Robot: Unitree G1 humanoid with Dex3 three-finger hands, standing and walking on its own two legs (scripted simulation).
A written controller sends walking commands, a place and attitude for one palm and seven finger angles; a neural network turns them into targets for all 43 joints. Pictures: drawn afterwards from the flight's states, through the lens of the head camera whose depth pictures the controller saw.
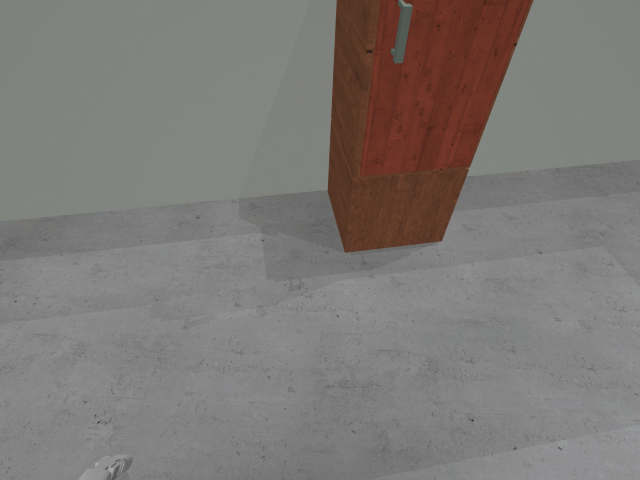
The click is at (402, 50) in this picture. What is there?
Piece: cupboard door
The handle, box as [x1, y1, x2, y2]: [390, 0, 412, 62]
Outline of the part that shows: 402,0 398,0 398,4 401,10 395,47 391,49 390,52 393,55 394,62 402,62 412,8 410,4 406,4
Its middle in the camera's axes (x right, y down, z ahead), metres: +0.19 -0.51 +0.95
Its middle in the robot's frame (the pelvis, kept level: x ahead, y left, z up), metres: +1.08 -0.14 +0.12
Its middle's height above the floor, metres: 0.89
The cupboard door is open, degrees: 0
